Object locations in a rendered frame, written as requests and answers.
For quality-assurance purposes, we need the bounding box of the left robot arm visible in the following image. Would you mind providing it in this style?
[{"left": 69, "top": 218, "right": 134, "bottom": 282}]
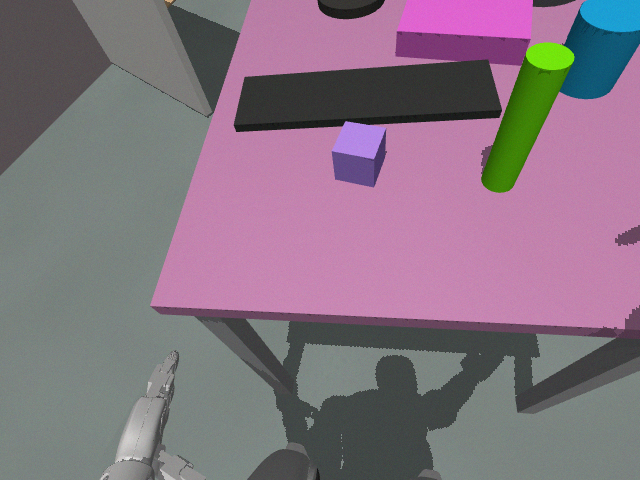
[{"left": 100, "top": 461, "right": 155, "bottom": 480}]

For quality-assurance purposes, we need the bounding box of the left robot hand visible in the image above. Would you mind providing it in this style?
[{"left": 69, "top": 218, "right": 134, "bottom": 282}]
[{"left": 114, "top": 350, "right": 206, "bottom": 480}]

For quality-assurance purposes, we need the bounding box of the table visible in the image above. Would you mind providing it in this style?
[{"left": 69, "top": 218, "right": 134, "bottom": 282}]
[{"left": 150, "top": 0, "right": 640, "bottom": 414}]

